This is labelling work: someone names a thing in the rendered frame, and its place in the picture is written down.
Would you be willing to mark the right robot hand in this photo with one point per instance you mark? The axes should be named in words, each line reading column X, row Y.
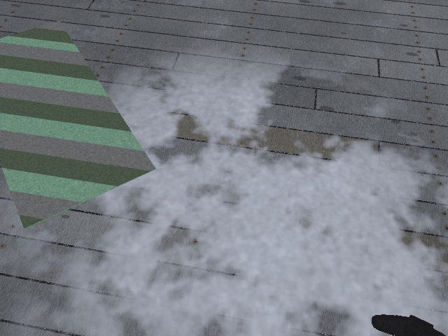
column 404, row 326

